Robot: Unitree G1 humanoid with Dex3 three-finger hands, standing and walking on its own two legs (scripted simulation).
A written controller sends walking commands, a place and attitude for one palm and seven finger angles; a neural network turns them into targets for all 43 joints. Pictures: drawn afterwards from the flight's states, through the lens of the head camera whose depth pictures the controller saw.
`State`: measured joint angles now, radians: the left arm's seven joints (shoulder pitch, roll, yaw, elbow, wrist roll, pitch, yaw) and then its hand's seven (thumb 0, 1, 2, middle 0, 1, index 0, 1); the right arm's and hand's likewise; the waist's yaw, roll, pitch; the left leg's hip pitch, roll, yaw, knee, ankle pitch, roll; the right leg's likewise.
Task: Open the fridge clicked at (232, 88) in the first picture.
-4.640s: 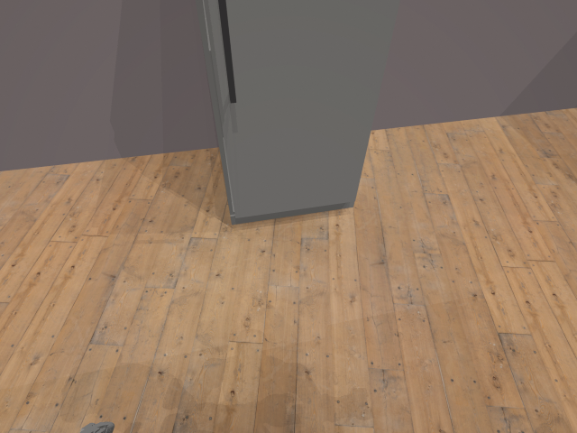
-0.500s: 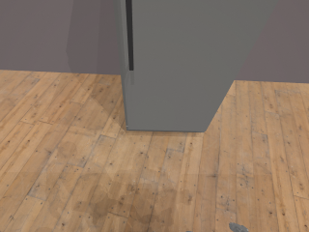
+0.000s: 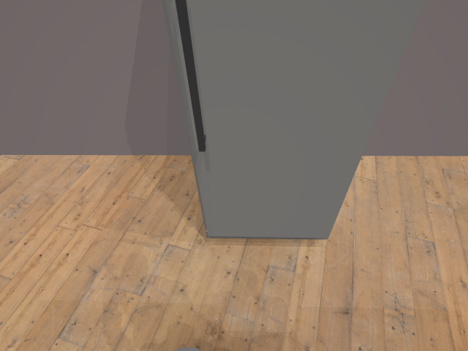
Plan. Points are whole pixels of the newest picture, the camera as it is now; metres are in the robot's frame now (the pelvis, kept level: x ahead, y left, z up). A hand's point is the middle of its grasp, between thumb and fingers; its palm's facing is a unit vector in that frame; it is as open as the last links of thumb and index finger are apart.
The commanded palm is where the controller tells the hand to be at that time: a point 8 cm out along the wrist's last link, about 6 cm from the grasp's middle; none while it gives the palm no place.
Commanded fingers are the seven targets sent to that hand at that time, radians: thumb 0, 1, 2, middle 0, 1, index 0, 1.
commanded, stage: take the last steps up to it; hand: left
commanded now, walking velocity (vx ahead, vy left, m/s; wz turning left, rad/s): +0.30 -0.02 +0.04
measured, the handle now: (192, 70) +0.70 +0.14 +0.15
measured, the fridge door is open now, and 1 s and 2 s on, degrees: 0 0 0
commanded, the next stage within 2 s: come to a stop and stand still in 0.50 s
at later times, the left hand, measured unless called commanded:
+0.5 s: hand (139, 340) +0.19 +0.22 -0.18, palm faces +0.05 -0.98 -0.18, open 7.4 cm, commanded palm none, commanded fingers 0.00 0.90 0.90 -0.20 -0.30 -0.20 -0.30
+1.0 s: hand (156, 272) +0.33 +0.22 -0.18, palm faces +0.06 -0.97 -0.24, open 7.3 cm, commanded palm none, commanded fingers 0.00 0.90 0.90 -0.20 -0.30 -0.20 -0.30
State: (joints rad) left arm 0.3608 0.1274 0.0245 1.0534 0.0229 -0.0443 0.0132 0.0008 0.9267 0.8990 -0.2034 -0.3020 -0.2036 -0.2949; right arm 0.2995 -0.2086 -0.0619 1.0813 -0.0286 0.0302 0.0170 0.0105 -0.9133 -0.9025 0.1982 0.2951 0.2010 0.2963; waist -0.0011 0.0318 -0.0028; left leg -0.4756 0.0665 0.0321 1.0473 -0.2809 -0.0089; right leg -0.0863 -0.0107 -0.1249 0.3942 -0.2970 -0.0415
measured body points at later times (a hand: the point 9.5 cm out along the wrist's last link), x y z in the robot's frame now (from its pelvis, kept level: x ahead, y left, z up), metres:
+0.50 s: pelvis +0.17 +0.04 +0.00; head +0.19 +0.05 +0.45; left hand +0.18 +0.27 -0.16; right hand +0.22 -0.19 -0.15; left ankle +0.18 +0.14 -0.74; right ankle +0.17 -0.08 -0.68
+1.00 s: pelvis +0.25 +0.03 -0.01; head +0.29 +0.03 +0.44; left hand +0.33 +0.27 -0.16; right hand +0.32 -0.21 -0.16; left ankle +0.25 +0.15 -0.72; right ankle +0.30 -0.10 -0.74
